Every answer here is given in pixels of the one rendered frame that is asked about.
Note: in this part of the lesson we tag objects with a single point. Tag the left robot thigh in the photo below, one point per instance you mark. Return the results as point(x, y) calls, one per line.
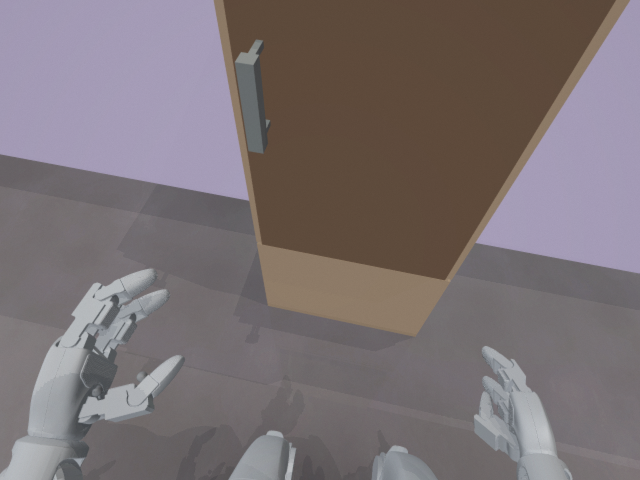
point(268, 458)

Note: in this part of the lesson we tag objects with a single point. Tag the right robot thigh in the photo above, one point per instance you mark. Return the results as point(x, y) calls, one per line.
point(400, 466)

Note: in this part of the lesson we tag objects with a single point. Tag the robot thigh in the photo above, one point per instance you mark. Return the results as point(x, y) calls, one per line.
point(268, 458)
point(400, 466)

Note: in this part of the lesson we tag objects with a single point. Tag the robot left forearm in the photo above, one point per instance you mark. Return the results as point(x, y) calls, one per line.
point(41, 458)

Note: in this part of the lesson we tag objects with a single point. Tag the cupboard door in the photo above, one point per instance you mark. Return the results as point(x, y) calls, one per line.
point(395, 123)

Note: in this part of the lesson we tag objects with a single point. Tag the robot left hand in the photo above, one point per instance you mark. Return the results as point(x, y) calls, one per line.
point(62, 405)

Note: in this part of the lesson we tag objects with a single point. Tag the robot right forearm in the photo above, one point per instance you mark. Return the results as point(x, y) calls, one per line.
point(542, 467)

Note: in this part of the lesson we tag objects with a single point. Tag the robot right hand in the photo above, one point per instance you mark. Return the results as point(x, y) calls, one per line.
point(518, 406)

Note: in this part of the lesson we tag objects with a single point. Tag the handle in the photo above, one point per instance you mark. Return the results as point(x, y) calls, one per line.
point(251, 95)

